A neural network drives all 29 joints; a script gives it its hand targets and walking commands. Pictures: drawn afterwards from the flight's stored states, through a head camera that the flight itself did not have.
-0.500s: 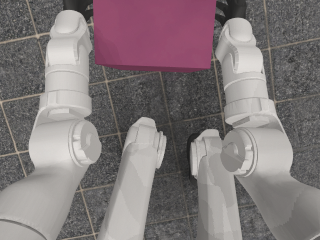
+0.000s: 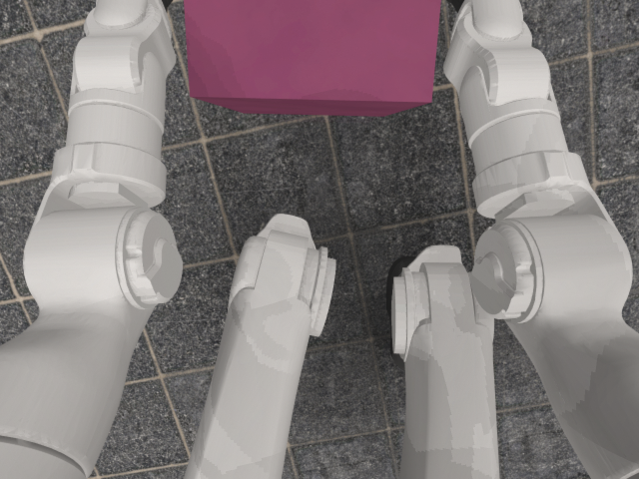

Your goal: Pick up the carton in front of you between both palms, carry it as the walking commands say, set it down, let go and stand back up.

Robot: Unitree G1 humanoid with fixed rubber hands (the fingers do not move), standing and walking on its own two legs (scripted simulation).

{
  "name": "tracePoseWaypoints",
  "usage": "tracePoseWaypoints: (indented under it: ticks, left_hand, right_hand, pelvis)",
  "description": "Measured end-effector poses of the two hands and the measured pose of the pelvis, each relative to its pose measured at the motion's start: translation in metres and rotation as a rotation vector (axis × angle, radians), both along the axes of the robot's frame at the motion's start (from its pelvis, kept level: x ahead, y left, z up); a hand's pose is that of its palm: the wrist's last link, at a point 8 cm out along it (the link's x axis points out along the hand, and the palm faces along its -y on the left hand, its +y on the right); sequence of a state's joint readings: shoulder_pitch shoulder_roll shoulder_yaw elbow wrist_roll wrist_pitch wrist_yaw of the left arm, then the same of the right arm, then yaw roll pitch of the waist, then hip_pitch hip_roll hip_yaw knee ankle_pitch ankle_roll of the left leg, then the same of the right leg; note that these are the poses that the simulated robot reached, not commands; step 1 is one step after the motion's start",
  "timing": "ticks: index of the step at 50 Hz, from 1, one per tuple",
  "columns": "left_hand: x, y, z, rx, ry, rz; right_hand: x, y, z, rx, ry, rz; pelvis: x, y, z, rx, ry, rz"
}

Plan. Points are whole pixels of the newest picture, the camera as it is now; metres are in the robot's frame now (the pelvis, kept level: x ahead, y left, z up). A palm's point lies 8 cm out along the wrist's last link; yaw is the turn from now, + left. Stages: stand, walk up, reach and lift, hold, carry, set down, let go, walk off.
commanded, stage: set down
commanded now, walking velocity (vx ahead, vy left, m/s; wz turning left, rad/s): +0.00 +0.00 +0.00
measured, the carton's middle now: (314, 15) +0.53 +0.12 -0.25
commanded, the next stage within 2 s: none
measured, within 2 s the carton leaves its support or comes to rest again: rests again in 0.20 s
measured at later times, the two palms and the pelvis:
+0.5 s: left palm (160, 9) +0.49 +0.26 -0.18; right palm (481, 3) +0.55 -0.04 -0.18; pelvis -0.01 -0.01 -0.01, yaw +1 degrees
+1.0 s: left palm (153, 25) +0.48 +0.28 -0.21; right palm (490, 15) +0.55 -0.06 -0.21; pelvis -0.01 -0.01 -0.02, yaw +1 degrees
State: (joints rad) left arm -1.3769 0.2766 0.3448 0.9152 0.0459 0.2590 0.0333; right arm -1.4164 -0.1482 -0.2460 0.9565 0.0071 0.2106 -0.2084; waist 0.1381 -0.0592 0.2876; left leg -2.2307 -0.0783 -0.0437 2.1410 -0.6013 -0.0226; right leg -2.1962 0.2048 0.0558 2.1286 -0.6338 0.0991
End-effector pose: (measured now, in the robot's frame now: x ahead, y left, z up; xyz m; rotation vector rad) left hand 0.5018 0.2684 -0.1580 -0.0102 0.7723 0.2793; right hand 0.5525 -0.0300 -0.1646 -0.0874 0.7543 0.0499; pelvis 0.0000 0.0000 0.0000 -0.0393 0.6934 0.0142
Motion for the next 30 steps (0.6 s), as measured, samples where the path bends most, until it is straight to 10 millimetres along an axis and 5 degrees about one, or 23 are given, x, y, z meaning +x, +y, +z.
tracePoseWaypoints:
  ticks: [30]
  left_hand:
    - [-0.012, -0.005, -0.023, -0.049, 0.017, -0.065]
  right_hand:
    - [0.0, -0.01, -0.018, 0.013, 0.023, 0.064]
  pelvis:
    - [-0.01, -0.011, -0.013, 0.026, -0.074, -0.007]
